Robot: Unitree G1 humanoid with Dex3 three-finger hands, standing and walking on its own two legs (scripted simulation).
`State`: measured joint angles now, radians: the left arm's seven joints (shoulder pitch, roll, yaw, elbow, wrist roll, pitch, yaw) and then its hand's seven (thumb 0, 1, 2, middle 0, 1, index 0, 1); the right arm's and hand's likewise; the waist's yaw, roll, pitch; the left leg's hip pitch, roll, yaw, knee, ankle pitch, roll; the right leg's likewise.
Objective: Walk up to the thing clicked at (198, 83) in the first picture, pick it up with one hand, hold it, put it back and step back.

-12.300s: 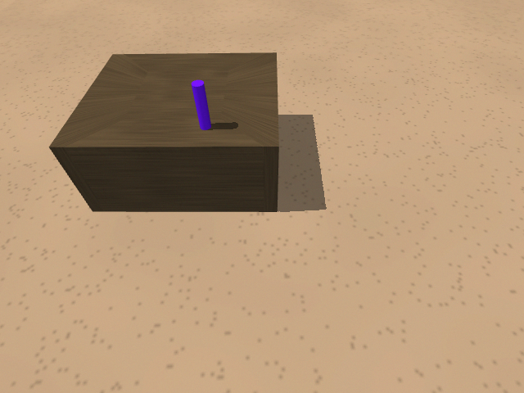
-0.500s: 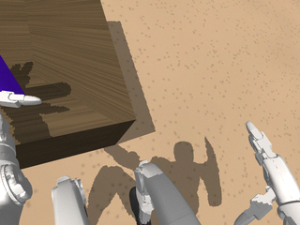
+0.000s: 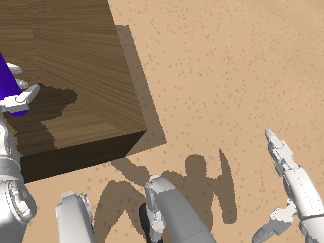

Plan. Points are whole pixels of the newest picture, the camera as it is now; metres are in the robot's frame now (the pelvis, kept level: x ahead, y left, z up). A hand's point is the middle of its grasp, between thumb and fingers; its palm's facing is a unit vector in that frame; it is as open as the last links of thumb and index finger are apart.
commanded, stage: settle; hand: left
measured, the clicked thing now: (3, 85) +0.51 +0.24 -0.05
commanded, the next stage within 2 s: lift in 1.20 s
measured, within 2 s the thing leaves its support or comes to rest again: leaves its support in 0.30 s
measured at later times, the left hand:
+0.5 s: hand (8, 78) +0.51 +0.22 -0.02, palm faces +0.23 -0.97 +0.00, open 6.2 cm
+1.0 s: hand out of the picture +0.52 +0.23 +0.01, palm faces +0.24 -0.97 +0.00, open 6.2 cm
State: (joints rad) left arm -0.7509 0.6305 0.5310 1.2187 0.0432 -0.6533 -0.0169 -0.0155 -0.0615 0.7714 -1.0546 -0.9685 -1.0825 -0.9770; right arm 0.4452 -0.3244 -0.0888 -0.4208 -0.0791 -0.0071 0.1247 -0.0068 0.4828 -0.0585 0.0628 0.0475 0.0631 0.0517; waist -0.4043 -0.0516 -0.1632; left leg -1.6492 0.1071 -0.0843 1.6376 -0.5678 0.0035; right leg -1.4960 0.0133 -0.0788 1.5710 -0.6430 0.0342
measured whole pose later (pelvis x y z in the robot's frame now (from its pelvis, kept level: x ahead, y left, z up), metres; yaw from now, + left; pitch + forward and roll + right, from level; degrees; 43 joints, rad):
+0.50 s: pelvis +0.00 +0.00 +0.02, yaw +1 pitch +31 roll -7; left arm -0.74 0.59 0.50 1.16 0.03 -0.58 0.00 -0.03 -0.02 1.23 -0.98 -1.11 -1.00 -1.12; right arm 0.46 -0.31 -0.07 -0.39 -0.08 0.01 0.11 -0.01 0.50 -0.06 0.06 0.05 0.06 0.05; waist -0.38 -0.04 -0.17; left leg -1.57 0.11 -0.08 1.57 -0.55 0.00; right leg -1.42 0.01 -0.08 1.51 -0.63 0.03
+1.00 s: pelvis +0.01 +0.00 +0.04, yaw +1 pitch +30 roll -7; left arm -0.76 0.58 0.48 1.19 0.02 -0.59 -0.01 -0.03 -0.02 1.23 -0.97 -1.11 -1.00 -1.13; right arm 0.43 -0.29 -0.05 -0.31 -0.08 0.03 0.10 -0.01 0.52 -0.06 0.06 0.05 0.06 0.05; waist -0.35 -0.04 -0.16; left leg -1.47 0.10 -0.07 1.48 -0.53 0.00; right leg -1.32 0.01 -0.07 1.41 -0.60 0.03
